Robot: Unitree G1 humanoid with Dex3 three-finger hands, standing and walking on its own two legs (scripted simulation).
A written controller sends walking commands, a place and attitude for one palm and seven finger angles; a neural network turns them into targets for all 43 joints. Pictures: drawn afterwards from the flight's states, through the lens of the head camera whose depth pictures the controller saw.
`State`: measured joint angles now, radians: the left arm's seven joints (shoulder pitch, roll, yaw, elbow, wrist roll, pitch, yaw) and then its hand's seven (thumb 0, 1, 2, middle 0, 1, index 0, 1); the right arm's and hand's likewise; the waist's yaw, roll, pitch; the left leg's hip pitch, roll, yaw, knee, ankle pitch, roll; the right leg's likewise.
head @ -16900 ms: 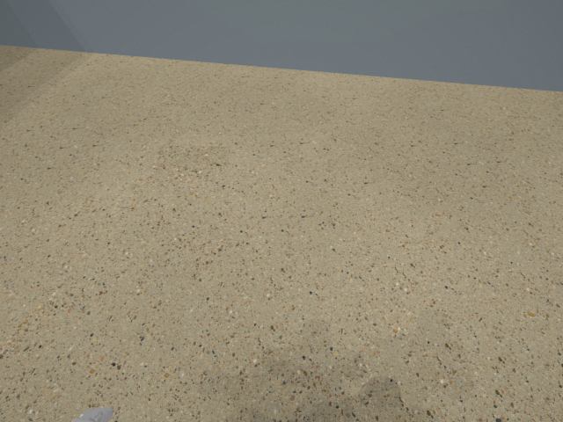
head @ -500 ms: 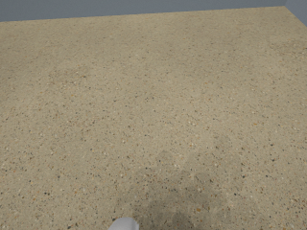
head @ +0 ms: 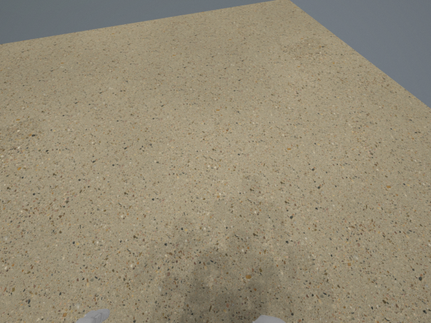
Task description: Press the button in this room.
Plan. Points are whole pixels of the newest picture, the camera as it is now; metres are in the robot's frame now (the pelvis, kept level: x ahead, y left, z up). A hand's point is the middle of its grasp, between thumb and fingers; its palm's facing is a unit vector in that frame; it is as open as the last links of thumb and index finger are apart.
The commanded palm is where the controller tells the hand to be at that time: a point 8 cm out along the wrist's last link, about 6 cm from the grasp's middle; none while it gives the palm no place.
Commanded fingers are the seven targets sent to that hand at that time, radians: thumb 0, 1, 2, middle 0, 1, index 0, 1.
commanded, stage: turn or walk to find it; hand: left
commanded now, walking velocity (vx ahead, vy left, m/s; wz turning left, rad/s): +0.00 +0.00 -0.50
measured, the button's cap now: out of the picture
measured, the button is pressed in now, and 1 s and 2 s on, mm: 0 0 0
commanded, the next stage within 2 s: none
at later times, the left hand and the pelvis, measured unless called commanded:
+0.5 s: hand out of the picture +0.11 +0.18 -0.17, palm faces -0.18 -0.96 -0.22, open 7.4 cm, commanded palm none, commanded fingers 0.00 0.90 0.90 -0.20 -0.30 -0.20 -0.30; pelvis +0.00 -0.01 +0.00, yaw -14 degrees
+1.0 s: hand (180, 292) +0.20 +0.09 -0.16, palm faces -0.50 -0.82 -0.27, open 7.4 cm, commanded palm none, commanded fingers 0.00 0.90 0.90 -0.20 -0.30 -0.20 -0.30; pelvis -0.01 -0.02 -0.02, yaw -30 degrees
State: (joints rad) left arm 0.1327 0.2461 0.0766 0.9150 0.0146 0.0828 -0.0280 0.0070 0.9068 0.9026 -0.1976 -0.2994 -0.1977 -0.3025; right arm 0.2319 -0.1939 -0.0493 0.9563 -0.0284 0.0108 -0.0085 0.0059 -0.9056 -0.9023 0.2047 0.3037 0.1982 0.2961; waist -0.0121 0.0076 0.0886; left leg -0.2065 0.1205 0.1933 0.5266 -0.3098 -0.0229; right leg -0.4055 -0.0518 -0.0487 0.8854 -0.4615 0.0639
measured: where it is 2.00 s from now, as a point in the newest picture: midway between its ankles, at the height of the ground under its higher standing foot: outside the picture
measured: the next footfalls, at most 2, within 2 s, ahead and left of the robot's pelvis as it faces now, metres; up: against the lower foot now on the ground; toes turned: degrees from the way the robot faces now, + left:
right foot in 0.08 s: +0.03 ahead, -0.13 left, +0.00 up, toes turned -8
left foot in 0.52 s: +0.07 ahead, +0.10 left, +0.00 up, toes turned -12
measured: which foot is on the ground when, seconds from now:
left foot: down 0.00-0.08, up 0.10-0.50, down 0.52-0.96, up 0.98-1.00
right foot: up 0.00-0.06, down 0.08-0.52, up 0.54-0.94, down 0.96-1.00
